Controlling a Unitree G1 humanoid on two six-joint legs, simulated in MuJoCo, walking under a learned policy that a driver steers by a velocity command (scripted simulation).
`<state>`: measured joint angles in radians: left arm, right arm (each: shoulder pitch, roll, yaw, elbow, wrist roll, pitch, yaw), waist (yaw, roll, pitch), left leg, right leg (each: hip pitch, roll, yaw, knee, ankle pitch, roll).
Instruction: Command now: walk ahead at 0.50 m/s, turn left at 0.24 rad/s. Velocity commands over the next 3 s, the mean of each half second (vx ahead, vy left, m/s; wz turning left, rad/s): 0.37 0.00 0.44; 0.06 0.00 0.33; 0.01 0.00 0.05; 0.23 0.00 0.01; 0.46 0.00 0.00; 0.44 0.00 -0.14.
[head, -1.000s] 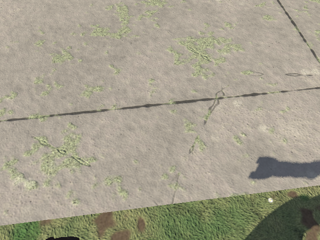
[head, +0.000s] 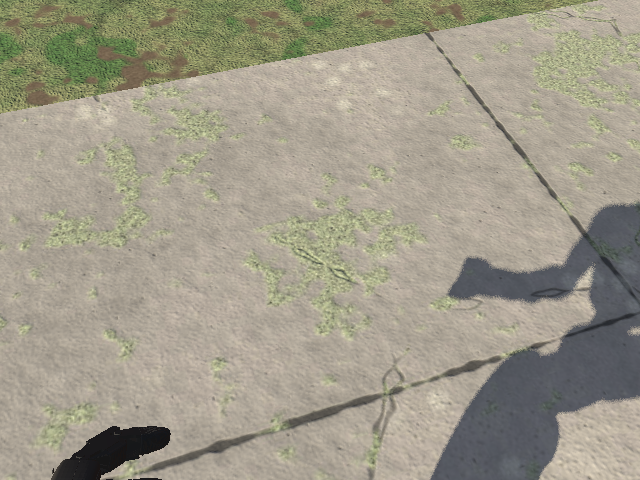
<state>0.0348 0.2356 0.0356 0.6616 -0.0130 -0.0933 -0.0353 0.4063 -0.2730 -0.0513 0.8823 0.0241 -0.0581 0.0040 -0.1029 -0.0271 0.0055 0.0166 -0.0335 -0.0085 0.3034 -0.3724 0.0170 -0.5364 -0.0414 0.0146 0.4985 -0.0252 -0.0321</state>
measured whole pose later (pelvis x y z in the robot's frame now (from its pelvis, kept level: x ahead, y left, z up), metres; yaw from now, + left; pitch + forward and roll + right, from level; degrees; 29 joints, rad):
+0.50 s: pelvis +0.23 +0.01 -0.01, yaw +15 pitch +2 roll -3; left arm 0.24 0.28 0.09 0.81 -0.03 -0.05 0.03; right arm 0.11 -0.27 -0.07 0.67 0.00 -0.01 0.05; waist 0.04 0.03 0.04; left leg -0.51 0.03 0.04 0.57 -0.05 0.06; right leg -0.06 -0.05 -0.25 0.48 -0.41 0.03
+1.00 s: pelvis +0.30 +0.02 +0.00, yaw +24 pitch +1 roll +0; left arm 0.22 0.25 0.05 0.81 0.02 0.00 0.02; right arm 0.15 -0.24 -0.04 0.68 -0.02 0.01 -0.01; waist 0.01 0.02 0.00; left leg -0.39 -0.08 -0.08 0.55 -0.18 0.03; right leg -0.30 -0.03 0.02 0.57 -0.31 0.02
